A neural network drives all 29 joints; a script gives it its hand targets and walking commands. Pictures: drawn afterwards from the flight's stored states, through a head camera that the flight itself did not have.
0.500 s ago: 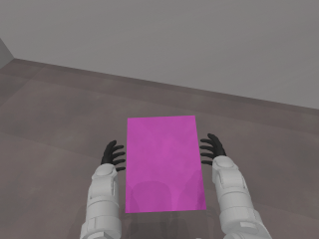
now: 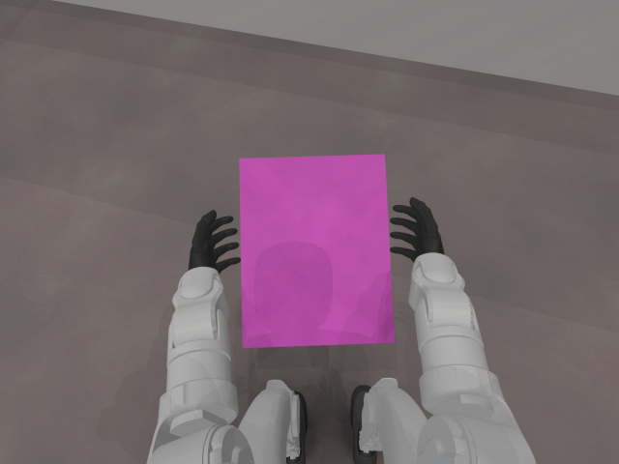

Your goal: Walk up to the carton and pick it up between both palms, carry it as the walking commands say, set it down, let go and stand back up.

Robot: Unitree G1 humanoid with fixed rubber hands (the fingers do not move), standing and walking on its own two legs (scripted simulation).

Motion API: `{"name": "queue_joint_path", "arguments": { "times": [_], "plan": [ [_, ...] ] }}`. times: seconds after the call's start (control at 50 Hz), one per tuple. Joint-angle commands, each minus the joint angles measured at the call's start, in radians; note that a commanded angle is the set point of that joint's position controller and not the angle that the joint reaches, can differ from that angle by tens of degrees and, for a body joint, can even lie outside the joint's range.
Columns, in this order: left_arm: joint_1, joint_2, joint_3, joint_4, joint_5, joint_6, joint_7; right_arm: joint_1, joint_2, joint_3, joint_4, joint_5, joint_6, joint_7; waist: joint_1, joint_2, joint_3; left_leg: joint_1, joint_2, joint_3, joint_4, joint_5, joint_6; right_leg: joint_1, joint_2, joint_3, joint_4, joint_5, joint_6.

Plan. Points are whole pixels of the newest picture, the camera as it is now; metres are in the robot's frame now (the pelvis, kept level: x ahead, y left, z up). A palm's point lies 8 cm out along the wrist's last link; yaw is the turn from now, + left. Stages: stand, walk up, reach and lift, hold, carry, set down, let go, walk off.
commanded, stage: set down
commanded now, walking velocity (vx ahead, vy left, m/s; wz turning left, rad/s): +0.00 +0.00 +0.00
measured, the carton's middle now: (314, 251) +0.41 +0.04 -0.14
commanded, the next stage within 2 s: none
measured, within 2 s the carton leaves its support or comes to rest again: neither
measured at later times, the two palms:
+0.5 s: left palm (221, 270) +0.38 +0.18 -0.13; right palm (409, 256) +0.40 -0.12 -0.13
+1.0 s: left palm (233, 273) +0.40 +0.19 -0.22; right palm (392, 260) +0.43 -0.11 -0.22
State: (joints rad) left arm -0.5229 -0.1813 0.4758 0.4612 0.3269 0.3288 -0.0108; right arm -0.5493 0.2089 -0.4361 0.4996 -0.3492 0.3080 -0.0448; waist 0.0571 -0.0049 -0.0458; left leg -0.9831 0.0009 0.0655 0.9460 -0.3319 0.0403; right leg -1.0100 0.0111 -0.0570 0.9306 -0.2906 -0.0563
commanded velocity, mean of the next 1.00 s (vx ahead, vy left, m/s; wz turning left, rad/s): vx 0.00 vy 0.00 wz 0.00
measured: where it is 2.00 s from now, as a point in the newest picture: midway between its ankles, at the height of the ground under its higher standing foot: (329, 446)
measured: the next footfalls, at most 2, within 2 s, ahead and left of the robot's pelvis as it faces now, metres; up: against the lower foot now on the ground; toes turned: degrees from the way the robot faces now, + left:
none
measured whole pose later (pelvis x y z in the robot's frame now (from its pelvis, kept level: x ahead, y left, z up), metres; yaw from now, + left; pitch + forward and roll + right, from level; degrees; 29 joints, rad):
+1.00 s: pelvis -0.02 +0.00 -0.15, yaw +1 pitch +41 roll +1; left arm -0.78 -0.04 0.41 0.64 0.19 0.30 0.07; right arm -0.81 0.10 -0.40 0.66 -0.21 0.27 -0.17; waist 0.05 -0.03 -0.23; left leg -1.78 0.00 0.06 1.58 -0.51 0.04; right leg -1.81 0.03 -0.05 1.56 -0.47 -0.06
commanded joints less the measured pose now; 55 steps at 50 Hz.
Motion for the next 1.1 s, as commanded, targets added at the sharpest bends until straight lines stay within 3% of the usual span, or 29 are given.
{"name": "queue_joint_path", "arguments": {
  "times": [0.0, 0.36, 0.54, 0.7, 1.08],
  "plan": [
    [-0.559, -0.841, -0.576, 0.055, -0.155, -0.036, -0.280, -0.507, 0.896, 0.573, 0.090, 0.137, -0.024, 0.271, 0.011, -0.018, -0.719, 0.206, -0.095, -0.153, -0.052, 0.199, 0.010, 0.345, 0.097, 0.174, -0.028, 0.167, 0.020],
    [-0.665, -0.832, -0.605, 0.082, -0.199, -0.033, -0.274, -0.616, 0.896, 0.599, 0.127, 0.194, -0.019, 0.253, 0.028, -0.030, -0.895, -0.040, -0.111, -0.138, 0.160, 0.171, -0.002, 0.051, 0.128, 0.157, 0.190, 0.118, 0.030],
    [-0.753, -0.821, -0.608, 0.108, -0.225, -0.034, -0.249, -0.690, 0.873, 0.582, 0.155, 0.210, -0.023, 0.230, 0.011, -0.024, -0.951, -0.137, -0.121, -0.132, 0.258, 0.090, -0.010, -0.094, 0.136, 0.137, 0.294, 0.032, 0.034],
    [-0.790, -0.787, -0.600, 0.126, -0.241, -0.054, -0.230, -0.730, 0.872, 0.584, 0.178, 0.232, -0.039, 0.202, 0.023, -0.035, -1.000, -0.231, -0.132, -0.120, 0.358, 0.121, -0.016, -0.157, 0.146, 0.133, 0.381, 0.072, 0.046],
    [-0.942, -0.731, -0.607, 0.147, -0.291, -0.078, -0.189, -0.883, 0.825, 0.572, 0.211, 0.278, -0.066, 0.148, 0.017, -0.028, -1.083, -0.402, -0.142, -0.099, 0.548, 0.097, -0.036, -0.332, 0.165, 0.103, 0.570, 0.051, 0.052]
  ]
}}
